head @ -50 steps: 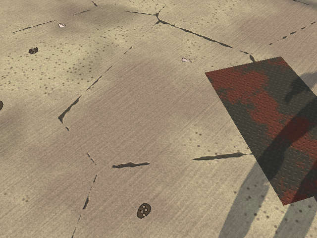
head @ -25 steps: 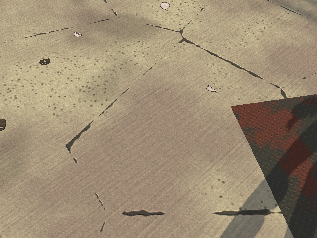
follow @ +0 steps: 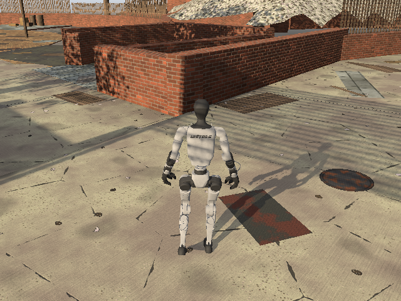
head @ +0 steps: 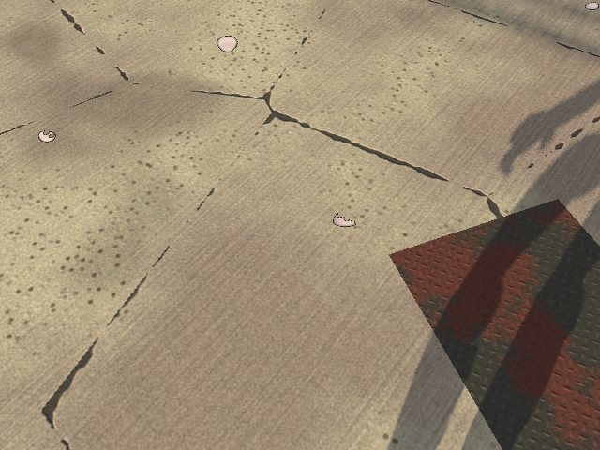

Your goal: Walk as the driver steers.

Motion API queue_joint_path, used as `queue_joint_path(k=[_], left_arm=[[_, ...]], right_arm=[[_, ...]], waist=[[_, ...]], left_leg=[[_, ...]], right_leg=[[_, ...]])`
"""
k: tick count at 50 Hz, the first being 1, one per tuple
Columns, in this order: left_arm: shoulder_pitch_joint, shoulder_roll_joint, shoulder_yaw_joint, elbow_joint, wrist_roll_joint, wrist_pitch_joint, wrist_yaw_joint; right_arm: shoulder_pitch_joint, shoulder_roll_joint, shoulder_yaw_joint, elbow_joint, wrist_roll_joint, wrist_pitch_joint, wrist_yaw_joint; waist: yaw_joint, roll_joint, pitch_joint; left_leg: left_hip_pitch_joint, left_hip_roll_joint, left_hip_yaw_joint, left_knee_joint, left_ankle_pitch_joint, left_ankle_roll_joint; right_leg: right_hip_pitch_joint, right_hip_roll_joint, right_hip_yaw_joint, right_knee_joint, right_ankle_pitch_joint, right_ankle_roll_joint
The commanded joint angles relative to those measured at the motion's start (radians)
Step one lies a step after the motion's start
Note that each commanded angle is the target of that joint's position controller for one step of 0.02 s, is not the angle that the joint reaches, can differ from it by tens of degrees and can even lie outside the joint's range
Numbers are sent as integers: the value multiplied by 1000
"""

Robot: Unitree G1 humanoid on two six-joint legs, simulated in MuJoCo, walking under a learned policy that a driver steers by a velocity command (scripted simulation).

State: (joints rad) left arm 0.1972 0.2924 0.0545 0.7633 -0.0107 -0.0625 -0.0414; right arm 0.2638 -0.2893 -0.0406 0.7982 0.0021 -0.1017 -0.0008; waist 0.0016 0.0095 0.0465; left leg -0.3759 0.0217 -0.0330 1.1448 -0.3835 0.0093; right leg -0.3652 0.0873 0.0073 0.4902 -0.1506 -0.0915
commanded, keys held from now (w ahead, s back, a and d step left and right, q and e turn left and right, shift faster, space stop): w+e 0.52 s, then w+q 0.48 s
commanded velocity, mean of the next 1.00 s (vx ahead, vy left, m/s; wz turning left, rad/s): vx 0.50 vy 0.00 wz -0.23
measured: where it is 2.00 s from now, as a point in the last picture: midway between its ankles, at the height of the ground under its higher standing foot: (336, 226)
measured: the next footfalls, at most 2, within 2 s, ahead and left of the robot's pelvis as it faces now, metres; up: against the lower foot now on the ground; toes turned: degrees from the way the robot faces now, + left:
left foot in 0.36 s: +0.39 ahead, +0.12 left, +0.00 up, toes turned -16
right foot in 0.84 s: +0.56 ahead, -0.21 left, +0.00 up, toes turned -16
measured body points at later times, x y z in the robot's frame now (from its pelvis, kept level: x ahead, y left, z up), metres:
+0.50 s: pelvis +0.29 +0.04 +0.00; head +0.31 +0.04 +0.45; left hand +0.44 +0.29 -0.11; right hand +0.36 -0.26 -0.08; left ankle +0.35 +0.13 -0.73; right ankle +0.17 -0.07 -0.65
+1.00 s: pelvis +0.52 -0.09 +0.01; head +0.54 -0.11 +0.46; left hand +0.71 +0.14 -0.09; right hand +0.52 -0.39 -0.12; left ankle +0.51 +0.07 -0.65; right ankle +0.52 -0.20 -0.73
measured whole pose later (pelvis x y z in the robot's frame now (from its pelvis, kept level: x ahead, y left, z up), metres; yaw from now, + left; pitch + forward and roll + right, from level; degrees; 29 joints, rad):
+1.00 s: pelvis +0.52 -0.09 +0.01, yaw -12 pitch +1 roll -1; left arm 0.21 0.25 0.05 0.72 0.01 -0.08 -0.02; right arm 0.30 -0.32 -0.06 0.84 0.03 -0.05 0.00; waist -0.01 0.04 0.03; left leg -0.49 0.07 -0.04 1.13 -0.35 0.00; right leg -0.25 0.00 -0.09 0.42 -0.19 -0.03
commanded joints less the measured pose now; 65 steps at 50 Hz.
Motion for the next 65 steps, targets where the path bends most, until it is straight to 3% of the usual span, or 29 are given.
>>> queue_joint_path(k=[1, 4, 9, 13, 16, 17, 18, 19, 20, 21, 22, 23, 26, 29, 32, 37, 39, 41, 42, 43, 44, 45, 47, 49, 53, 58, 62, 64, 65], left_arm=[[20, 118, 31, -76, 12, -11, 14], [46, 146, 41, -74, 1, -13, 32], [127, 167, 50, -52, -11, 3, 55], [181, 158, 51, -34, -19, 19, 62], [159, 154, 54, -42, -12, 29, 65], [150, 125, 44, -51, -8, 29, 62], [149, 67, 22, -70, 5, 25, 57], [286, 5, 2, -99, -20, 16, 55], [284, 101, 15, -82, -29, 13, 58], [183, 162, 34, -89, -26, 18, 58], [128, 158, 36, -100, -17, 22, 60], [92, 146, 39, -113, -7, 22, 57], [97, 86, 35, -128, -21, 37, 43], [41, 35, 15, -156, -3, 33, 42], [-54, 24, 1, -176, 8, 10, 27], [-198, 49, 3, -213, -8, -19, 6], [-168, 80, 16, -208, -10, -26, 5], [23, 145, 52, -151, 3, -27, 20], [196, 219, 74, -130, 24, -24, 34], [232, 279, 83, -117, 31, -11, 34], [226, 185, 61, -117, 25, -9, 32], [170, 141, 45, -112, 13, -12, 32], [60, 78, 27, -104, 15, -21, 25], [10, 57, 27, -90, 23, -36, 23], [8, 92, 46, -49, 24, -53, 36], [43, 143, 62, -12, 14, -41, 51], [87, 176, 76, 23, -9, -19, 52], [83, 205, 84, 28, -18, -4, 54], [75, 218, 87, 26, -23, 5, 56]], right_arm=[[-22, -130, -39, -97, -16, -21, -6], [-62, -95, -31, -116, -20, 2, -12], [-250, -54, -15, -165, -11, -8, 0], [-312, -90, -25, -189, 5, -22, 16], [-229, -126, -43, -169, 7, -35, 18], [-134, -153, -58, -147, -1, -40, 11], [12, -203, -72, -133, -17, -41, 2], [103, -277, -93, -99, -23, -24, 3], [93, -193, -76, -104, 1, -17, 10], [50, -131, -59, -115, 2, -13, 7], [1, -114, -51, -119, -7, -7, 6], [-30, -92, -44, -110, -10, -3, 6], [-50, -77, -40, -88, -11, -10, 5], [-10, -111, -48, -43, -4, -19, 15], [-12, -138, -51, -27, 16, -5, 17], [93, -186, -61, 23, 32, 19, 12], [97, -196, -63, 35, 34, 30, 6], [91, -166, -50, 36, 29, 33, 2], [81, -97, -23, 4, 3, 29, 3], [205, 1, 6, -15, 14, 15, 2], [165, -107, -21, 1, 38, 11, 2], [93, -149, -37, -20, 49, 11, 3], [41, -127, -41, -26, 28, 24, -3], [61, -84, -39, -22, 30, 50, -1], [-8, -46, -33, -61, 22, 75, 5], [-156, -30, -18, -110, 19, 68, 38], [-246, -54, -23, -161, 18, 74, 56], [-228, -80, -36, -175, 15, 78, 60], [-162, -104, -51, -165, 16, 81, 59]], waist=[[-8, -57, -96], [-9, -63, -59], [61, -81, -36], [72, -93, -37], [14, -130, -57], [-34, -121, -118], [-98, -34, -255], [-47, 286, -385], [-62, 243, -333], [-88, 140, -200], [-74, 73, -126], [-60, 65, -67], [-23, 113, -38], [-20, 67, -21], [-34, 53, -6], [-71, 68, 1], [-33, 86, -14], [73, 69, -131], [145, -35, -288], [91, -302, -420], [120, -210, -365], [109, -177, -223], [51, -133, -103], [5, -135, -63], [-10, -80, -12], [37, -53, 26], [55, -51, 52], [26, -72, 18], [-17, -83, -32]], left_leg=[[-241, 78, -64, -57, 76, -14], [-240, 68, -35, -200, 162, -60], [-127, -2, -21, -546, 476, -81], [-98, -24, -60, -657, 445, -63], [16, -24, -52, -708, 338, -15], [173, -2, -53, -735, 337, 19], [427, 152, -189, -705, 278, 83], [753, 372, -621, -770, 71, 243], [726, 399, -741, -826, -135, 238], [609, 352, -592, -844, -118, 193], [494, 310, -460, -858, 12, 167], [405, 272, -366, -882, 126, 161], [290, 223, -196, -951, 253, 159], [261, 224, -150, -996, 351, 209], [255, 186, -82, -1003, 435, 207], [292, 207, -102, -945, 446, 177], [312, 225, -129, -893, 456, 154], [237, 151, -73, -666, 580, 101], [55, 83, -24, -367, 346, 56], [-266, -41, 8, -49, -187, 5], [-361, -2, -89, 83, -200, 4], [-414, 35, -79, 109, -115, 10], [-358, 91, -61, 50, 19, 1], [-270, 117, -65, 12, 79, -8], [-312, 127, -70, -114, 202, -28], [-262, 103, 1, -385, 402, -8], [-273, 84, 43, -483, 329, 37], [-198, 33, 97, -498, 230, 75], [-95, -11, 132, -502, 187, 98]], right_leg=[[253, -267, 399, -266, 131, -199], [154, -237, 317, -296, 203, -200], [85, -164, 254, -274, 119, -124], [191, -204, 358, -189, 59, -107], [239, -218, 421, -83, 112, -80], [210, -171, 394, 21, 153, -52], [99, -111, 316, 278, 50, -17], [-251, 30, 173, 592, -391, 50], [-386, -52, 182, 737, -433, 63], [-421, -87, 173, 779, -340, 71], [-397, -120, 139, 770, -266, 81], [-384, -145, 134, 728, -216, 87], [-315, -190, 101, 665, -163, 93], [-318, -186, 100, 512, -111, 99], [-275, -188, 40, 288, 41, 100], [-155, -131, 17, 72, 115, 99], [-70, -119, 20, 15, 81, 76], [253, -111, 7, -32, 93, 28], [537, -301, 190, 5, 109, -37], [778, -527, 589, -91, -84, -172], [707, -500, 648, -159, -236, -169], [598, -467, 502, -182, -227, -134], [393, -391, 314, -244, -75, -105], [274, -363, 198, -308, 28, -97], [245, -370, 46, -364, 169, -109], [272, -352, -117, -378, 189, -76], [393, -387, -165, -327, 233, -46], [439, -390, -196, -216, 499, -25], [440, -380, -216, -98, 666, -11]])
Velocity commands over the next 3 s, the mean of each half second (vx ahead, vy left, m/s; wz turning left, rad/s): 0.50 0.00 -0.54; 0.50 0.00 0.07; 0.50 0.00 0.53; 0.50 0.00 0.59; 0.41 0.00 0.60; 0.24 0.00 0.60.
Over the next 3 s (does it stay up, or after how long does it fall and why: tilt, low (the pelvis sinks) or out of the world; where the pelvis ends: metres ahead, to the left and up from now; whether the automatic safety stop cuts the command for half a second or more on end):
stays up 1.41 0.19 0.01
